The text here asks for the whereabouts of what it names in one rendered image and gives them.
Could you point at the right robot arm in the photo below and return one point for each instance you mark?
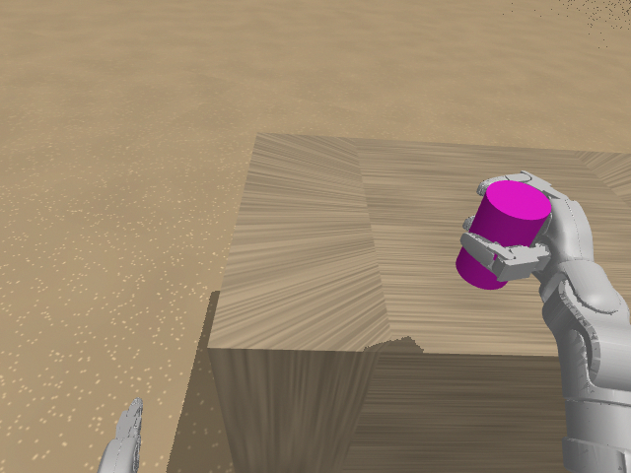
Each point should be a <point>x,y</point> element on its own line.
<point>591,326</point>

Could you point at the can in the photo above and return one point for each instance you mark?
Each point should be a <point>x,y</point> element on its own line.
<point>510,213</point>

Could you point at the left robot hand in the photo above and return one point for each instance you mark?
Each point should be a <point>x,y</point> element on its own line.
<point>121,454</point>

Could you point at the right robot hand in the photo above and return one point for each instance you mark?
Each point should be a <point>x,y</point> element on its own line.
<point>565,235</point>

